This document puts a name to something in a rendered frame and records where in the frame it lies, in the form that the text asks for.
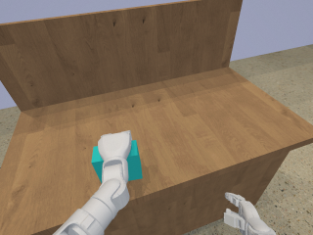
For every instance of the right robot forearm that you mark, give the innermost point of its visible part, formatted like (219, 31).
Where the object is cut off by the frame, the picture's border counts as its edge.
(256, 226)

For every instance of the right robot hand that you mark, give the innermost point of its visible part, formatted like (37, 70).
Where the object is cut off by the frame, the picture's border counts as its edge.
(246, 211)

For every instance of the table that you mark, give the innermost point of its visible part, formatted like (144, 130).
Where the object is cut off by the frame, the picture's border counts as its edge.
(160, 71)

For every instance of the sponge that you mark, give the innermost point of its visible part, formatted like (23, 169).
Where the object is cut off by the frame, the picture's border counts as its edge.
(133, 161)

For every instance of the left robot hand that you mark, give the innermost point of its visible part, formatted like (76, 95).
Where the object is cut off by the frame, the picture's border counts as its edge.
(115, 145)

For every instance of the left robot forearm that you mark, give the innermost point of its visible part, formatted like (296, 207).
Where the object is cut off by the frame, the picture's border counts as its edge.
(96, 215)

